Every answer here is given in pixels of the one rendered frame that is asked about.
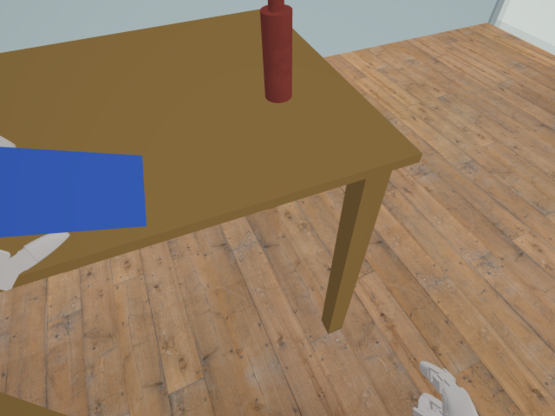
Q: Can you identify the right robot hand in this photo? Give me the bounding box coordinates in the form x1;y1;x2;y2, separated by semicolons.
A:
413;361;479;416

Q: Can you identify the table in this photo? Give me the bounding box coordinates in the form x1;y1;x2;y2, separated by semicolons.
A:
0;10;422;416

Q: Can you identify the sponge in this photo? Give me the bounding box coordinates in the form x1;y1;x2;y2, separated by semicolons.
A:
0;146;147;237

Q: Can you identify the left robot hand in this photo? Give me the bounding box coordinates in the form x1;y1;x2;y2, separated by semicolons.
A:
0;136;70;291

